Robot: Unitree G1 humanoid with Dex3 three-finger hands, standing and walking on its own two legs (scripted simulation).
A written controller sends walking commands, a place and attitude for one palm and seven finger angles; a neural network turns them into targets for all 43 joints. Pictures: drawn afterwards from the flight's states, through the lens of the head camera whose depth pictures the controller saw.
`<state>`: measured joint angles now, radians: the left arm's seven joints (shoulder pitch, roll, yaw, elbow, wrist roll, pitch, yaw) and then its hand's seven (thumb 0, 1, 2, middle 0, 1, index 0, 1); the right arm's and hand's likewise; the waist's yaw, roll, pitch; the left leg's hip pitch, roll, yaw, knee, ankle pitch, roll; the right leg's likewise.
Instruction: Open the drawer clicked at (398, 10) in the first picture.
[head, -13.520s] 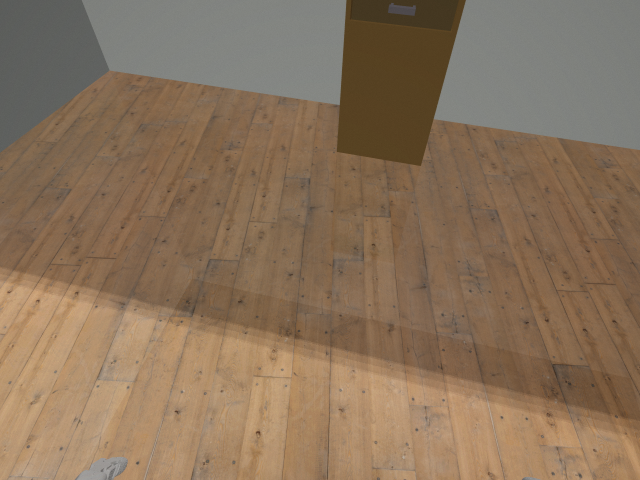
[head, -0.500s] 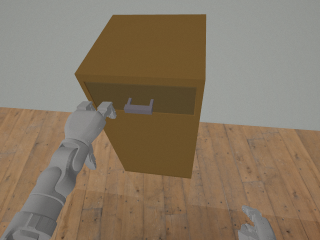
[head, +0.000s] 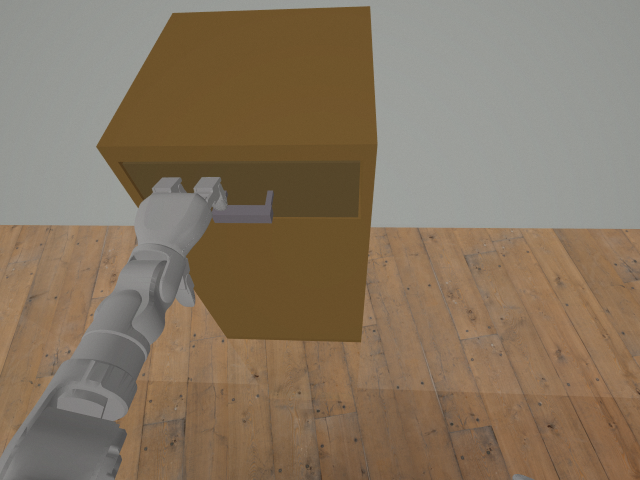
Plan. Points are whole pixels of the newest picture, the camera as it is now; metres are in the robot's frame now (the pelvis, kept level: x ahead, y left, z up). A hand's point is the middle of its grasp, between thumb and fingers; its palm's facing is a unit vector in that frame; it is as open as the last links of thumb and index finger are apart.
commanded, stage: move the hooked fingers above the handle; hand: left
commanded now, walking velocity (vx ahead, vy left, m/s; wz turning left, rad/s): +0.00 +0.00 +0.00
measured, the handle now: (244, 205) +0.54 +0.16 -0.04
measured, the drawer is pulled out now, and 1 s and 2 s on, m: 0.00 0.00 0.00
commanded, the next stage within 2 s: lower the fingers behind the handle in 1.52 s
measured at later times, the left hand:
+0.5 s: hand (216, 217) +0.47 +0.18 +0.02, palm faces -0.06 +0.00 -1.00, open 13.9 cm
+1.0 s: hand (231, 206) +0.49 +0.16 +0.02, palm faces -0.07 -0.01 -1.00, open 13.8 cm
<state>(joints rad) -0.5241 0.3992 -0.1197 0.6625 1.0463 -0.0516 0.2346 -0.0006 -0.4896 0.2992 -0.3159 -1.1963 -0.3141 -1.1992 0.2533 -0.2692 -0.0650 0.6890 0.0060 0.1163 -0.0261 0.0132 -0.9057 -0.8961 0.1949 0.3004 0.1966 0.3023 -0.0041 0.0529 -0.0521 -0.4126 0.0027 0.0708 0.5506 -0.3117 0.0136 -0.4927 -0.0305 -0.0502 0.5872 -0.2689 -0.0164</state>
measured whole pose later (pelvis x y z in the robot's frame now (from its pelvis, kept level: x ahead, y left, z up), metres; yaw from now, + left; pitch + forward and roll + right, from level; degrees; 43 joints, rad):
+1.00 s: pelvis +0.00 +0.01 -0.01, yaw -1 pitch +18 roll +0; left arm -0.88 0.39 -0.08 1.11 1.09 0.02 0.33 0.00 -0.49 0.30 -0.33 -1.21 -0.32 -1.21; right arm 0.33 -0.26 -0.05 0.70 -0.02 0.10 -0.01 0.01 -0.90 -0.90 0.20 0.30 0.20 0.30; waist -0.12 0.05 -0.11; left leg -0.61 0.02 0.09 0.65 -0.35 0.02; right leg -0.68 -0.02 -0.03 0.65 -0.28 -0.01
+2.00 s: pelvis +0.01 +0.01 -0.02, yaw -1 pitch +19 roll +0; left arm -0.82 0.34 -0.10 1.07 1.11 -0.02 0.39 0.00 -0.49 0.30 -0.32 -1.20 -0.31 -1.20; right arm 0.31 -0.26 -0.07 0.71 -0.04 0.10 0.01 0.01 -0.90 -0.90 0.20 0.30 0.20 0.30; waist -0.09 0.06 -0.12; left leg -0.64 0.02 0.07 0.70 -0.38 0.02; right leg -0.71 -0.02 -0.04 0.69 -0.31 -0.01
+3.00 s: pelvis -0.03 +0.01 -0.05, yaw -1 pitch +24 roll +0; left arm -0.98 0.41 -0.09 1.18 1.11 0.02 0.42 0.00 -0.49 0.30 -0.29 -1.30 -0.30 -1.23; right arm 0.33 -0.27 -0.03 0.69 -0.03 0.06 -0.01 0.01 -0.90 -0.90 0.20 0.30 0.20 0.30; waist -0.15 0.05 -0.15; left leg -0.94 0.03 0.07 0.95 -0.43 0.03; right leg -1.00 -0.02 -0.03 0.92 -0.34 -0.01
